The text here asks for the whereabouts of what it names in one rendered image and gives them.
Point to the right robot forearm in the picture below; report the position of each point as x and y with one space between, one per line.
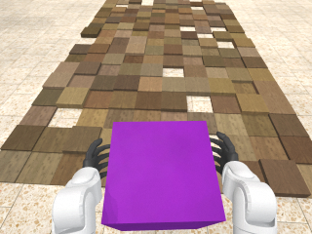
254 204

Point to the left robot hand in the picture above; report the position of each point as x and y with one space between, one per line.
93 158

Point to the left robot forearm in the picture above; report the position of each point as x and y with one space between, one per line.
74 207

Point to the carton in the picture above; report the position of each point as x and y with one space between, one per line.
161 175

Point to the right robot hand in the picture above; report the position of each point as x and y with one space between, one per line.
226 151

